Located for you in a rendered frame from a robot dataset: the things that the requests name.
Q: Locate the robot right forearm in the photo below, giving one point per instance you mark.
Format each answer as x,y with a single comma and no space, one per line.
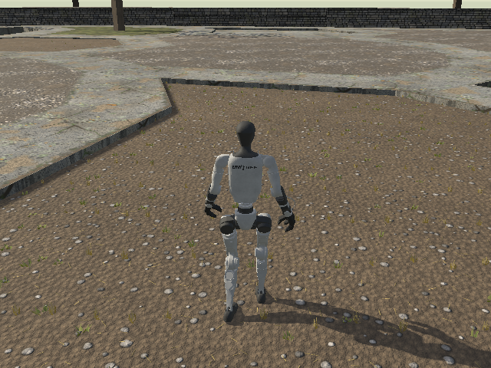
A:
283,204

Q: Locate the humanoid robot torso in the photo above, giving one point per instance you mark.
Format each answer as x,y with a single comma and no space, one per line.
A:
245,184

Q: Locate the robot left upper arm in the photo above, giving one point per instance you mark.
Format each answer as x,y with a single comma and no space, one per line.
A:
220,163

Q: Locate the robot left hand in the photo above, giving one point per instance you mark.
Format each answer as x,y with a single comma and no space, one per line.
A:
208,212

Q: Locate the robot right upper arm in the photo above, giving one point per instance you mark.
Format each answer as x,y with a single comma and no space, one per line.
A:
269,162

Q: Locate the right robot foot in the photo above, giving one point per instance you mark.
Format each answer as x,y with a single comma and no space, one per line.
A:
261,296

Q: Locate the robot right hand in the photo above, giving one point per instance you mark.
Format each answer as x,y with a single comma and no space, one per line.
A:
290,220

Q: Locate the robot left forearm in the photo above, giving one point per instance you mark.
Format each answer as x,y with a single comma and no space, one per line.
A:
210,198

